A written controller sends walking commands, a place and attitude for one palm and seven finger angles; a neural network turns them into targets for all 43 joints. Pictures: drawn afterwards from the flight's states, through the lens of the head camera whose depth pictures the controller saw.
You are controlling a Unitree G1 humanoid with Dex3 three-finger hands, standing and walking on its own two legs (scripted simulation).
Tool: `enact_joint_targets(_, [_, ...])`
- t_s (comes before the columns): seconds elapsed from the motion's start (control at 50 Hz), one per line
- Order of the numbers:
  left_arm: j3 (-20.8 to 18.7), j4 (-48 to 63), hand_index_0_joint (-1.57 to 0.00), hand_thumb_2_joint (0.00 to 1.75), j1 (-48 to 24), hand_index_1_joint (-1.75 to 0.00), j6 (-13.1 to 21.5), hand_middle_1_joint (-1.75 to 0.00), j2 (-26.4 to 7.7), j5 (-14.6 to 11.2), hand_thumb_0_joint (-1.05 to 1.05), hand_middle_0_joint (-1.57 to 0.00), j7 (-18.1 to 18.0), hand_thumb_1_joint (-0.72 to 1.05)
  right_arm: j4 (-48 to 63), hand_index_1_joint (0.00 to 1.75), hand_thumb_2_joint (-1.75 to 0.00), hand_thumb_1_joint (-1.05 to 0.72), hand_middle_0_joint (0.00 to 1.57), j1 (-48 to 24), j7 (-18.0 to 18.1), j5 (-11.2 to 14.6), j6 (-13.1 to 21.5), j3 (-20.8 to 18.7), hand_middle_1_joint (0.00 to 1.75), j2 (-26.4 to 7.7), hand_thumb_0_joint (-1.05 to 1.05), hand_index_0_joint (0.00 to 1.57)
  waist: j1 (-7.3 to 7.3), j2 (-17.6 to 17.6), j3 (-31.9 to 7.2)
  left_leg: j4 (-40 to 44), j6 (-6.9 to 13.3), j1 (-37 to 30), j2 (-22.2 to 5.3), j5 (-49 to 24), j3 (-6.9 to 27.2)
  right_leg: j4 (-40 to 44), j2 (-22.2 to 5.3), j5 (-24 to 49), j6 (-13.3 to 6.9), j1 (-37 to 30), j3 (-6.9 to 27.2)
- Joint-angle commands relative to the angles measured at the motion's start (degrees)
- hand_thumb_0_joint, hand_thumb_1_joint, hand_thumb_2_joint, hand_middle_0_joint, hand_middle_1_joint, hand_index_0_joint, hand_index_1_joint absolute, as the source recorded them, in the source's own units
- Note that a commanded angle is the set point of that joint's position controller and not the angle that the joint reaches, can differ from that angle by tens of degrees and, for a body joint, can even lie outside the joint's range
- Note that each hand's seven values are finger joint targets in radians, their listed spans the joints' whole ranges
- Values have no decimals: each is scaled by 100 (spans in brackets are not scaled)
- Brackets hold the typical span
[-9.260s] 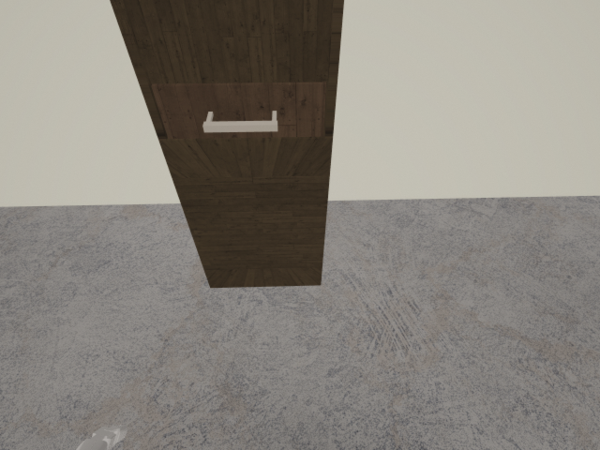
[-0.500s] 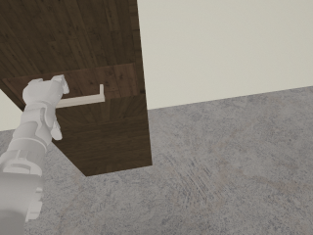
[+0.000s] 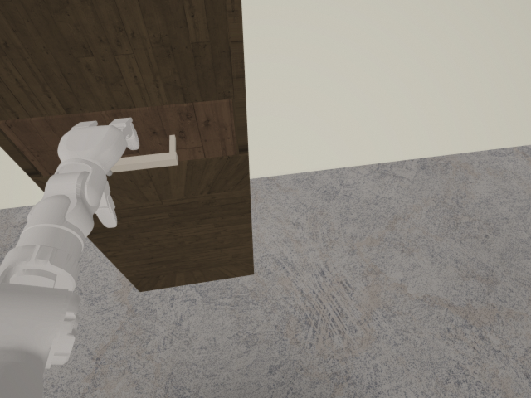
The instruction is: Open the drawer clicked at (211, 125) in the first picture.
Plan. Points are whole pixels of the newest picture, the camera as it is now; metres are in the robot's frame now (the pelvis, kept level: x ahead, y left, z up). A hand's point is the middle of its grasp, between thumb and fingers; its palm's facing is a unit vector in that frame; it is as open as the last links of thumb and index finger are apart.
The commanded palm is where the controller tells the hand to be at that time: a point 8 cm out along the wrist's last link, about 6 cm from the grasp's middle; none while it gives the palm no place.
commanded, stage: move the hooked fingers above the handle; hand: left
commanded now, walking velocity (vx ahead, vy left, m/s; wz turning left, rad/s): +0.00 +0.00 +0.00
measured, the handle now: (130, 154) +0.52 +0.24 +0.02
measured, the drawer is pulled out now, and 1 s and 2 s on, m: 0.00 0.00 0.00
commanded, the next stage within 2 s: none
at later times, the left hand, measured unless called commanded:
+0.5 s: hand (92, 169) +0.46 +0.28 +0.06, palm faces -0.13 -0.01 -0.99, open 13.8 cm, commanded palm +0.46 +0.26 +0.13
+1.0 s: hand (94, 170) +0.45 +0.27 +0.07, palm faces -0.09 -0.02 -1.00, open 13.8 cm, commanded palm +0.44 +0.26 +0.13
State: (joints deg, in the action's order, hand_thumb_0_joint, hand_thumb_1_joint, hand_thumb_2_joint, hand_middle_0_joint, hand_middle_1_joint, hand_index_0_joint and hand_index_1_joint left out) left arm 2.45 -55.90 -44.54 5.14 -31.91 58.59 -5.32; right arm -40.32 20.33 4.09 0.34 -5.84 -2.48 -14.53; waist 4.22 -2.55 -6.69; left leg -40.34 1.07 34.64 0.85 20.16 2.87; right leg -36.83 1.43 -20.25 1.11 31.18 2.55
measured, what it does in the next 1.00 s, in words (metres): stands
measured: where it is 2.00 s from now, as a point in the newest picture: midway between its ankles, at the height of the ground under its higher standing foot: outside the picture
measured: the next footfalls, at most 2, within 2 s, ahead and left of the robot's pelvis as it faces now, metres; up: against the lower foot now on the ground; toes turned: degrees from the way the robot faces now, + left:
none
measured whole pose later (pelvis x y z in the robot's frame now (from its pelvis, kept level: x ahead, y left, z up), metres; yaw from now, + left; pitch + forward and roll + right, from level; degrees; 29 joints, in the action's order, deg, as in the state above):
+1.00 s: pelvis +0.00 +0.00 +0.00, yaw +0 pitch +13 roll -1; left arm 0.6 -53.6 -41.6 3.0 -32.5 59.0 -6.9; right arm -40.0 20.7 3.6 0.7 -6.3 -2.4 -14.1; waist 3.5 -3.3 -7.1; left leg -39.4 0.9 32.6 0.5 20.1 2.6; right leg -36.0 1.6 -20.1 0.9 29.4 2.8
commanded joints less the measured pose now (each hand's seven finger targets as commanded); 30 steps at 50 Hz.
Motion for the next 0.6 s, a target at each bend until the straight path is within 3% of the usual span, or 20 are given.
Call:
enact_joint_targets(0.0, [-1043,1597,-30,30,-3140,-120,463,-120,-2102,201,0,-30,-807,-50,366,30,-90,-90,20,541,63,-26,128,-349,30,-886,0,20,101,-635,-2141,86,101,-1576,15,-2642,-174,47,198,1853,-347,-158,-378])
enact_joint_targets(0.02, [-1332,1597,-30,30,-3129,-120,408,-120,-2401,237,0,-30,-1000,-50,339,30,-90,-90,20,552,22,-63,124,-338,30,-905,0,20,-26,-690,-2294,47,75,-1504,23,-2862,-160,-43,213,1951,-371,-252,-408])
enact_joint_targets(0.06, [-1395,1231,-30,30,-2737,-120,58,-120,-2346,286,0,-30,-1329,-50,378,30,-90,-90,20,445,-89,-94,116,-299,30,-866,0,20,-138,-873,-2380,-5,19,-1403,27,-3048,-206,-180,216,2019,-374,-268,-482])
enact_joint_targets(0.12, [-1437,602,-30,30,-2148,-120,-611,-120,-2406,297,0,-30,-1438,-50,381,30,-90,-90,20,404,-220,-127,39,-269,30,-934,0,20,-290,-479,-2655,23,6,-1119,27,-3236,-359,-213,211,2455,-343,-801,-499])
enact_joint_targets(0.16, [-1190,713,-30,30,-2174,-120,-885,-120,-2188,274,0,-30,-1319,-50,475,30,-90,-90,20,415,-244,-59,-11,-285,30,-934,0,20,-251,-213,-2741,97,34,-1098,2,-3214,-429,-128,185,2683,-294,-1034,-471])
enact_joint_targets(0.22, [-1331,444,-30,30,-2120,-120,-1102,-120,-2484,204,0,-30,-1118,-50,467,30,-90,-90,20,305,-168,-4,-114,-244,30,-989,0,20,-235,491,-2499,278,109,-793,21,-2655,-493,71,139,2648,-240,-1459,-373])
enact_joint_targets(0.24, [-1137,411,-30,30,-2251,-120,-1135,-120,-2370,226,0,-30,-1026,-50,503,30,-90,-90,20,266,-123,40,-132,-242,30,-1002,0,20,-125,533,-2309,343,129,-789,17,-2480,-516,141,124,2572,-218,-1381,-367])
enact_joint_targets(0.28, [-825,501,-30,30,-2441,-120,-1027,-120,-2046,203,0,-30,-794,-50,529,30,-90,-90,20,301,-51,78,-76,-278,30,-1019,0,20,30,496,-2097,403,171,-950,-1,-2273,-503,273,112,2350,-204,-1182,-364])
enact_joint_targets(0.32, [-619,736,-30,30,-2607,-120,-709,-120,-1833,169,0,-30,-549,-50,556,30,-90,-90,20,375,23,72,-19,-308,30,-1034,0,20,177,444,-2077,389,211,-1211,-23,-2303,-445,377,117,2284,-209,-1057,-330])
enact_joint_targets(0.36, [-257,1024,-30,30,-2758,-120,-351,-120,-1424,149,0,-30,-359,-50,511,30,-90,-90,20,453,76,64,45,-361,30,-989,0,20,310,170,-1999,335,217,-1539,-30,-2263,-373,408,144,2037,-213,-673,-318])
enact_joint_targets(0.42, [-3,1371,-30,30,-3052,-120,112,-120,-1122,85,0,-30,-257,-50,408,30,-90,-90,20,560,112,29,116,-385,30,-920,0,20,441,-155,-1765,252,195,-1842,-62,-2303,-254,432,164,1682,-262,-147,-337])
enact_joint_targets(0.48, [-88,1578,-30,30,-3133,-120,331,-120,-1045,18,0,-30,-434,-50,358,30,-90,-90,20,616,53,2,160,-396,30,-879,0,20,321,-715,-1936,159,91,-2130,-61,-2585,-129,265,209,1493,-326,242,-419])
enact_joint_targets(0.54, [-792,1448,-30,30,-3101,-120,273,-120,-1752,100,0,-30,-816,-50,306,30,-90,-90,20,660,-35,-32,140,-386,30,-917,0,20,118,-732,-2268,70,29,-1920,-41,-2838,-91,68,229,1655,-363,77,-457])
enact_joint_targets(0.58, [-959,1319,-30,30,-2927,-120,54,-120,-1806,174,0,-30,-1112,-50,341,30,-90,-90,20,592,-107,-73,124,-367,30,-898,0,20,-3,-723,-2460,36,-4,-1793,-33,-3115,-112,-60,232,1844,-374,-81,-514])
